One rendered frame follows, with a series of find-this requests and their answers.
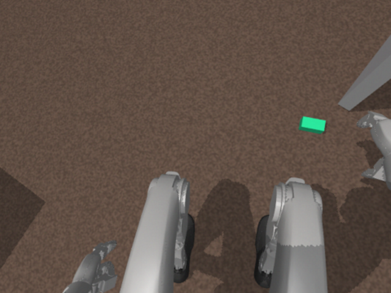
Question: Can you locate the left robot foot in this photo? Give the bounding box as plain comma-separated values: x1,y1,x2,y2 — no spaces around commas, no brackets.
174,214,195,283

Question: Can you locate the small box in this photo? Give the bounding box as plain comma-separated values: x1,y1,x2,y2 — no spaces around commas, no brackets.
299,117,326,134

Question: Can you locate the left robot arm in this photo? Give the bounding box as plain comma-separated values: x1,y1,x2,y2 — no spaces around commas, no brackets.
63,281,93,293

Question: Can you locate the right robot hand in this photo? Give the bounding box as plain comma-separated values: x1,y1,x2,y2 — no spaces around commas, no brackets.
356,111,391,181

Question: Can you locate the right robot foot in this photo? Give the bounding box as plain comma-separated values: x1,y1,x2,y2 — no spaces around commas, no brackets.
254,215,272,288

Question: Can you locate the left robot hand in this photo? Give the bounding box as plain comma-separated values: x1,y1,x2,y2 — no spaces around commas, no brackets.
72,240,117,293

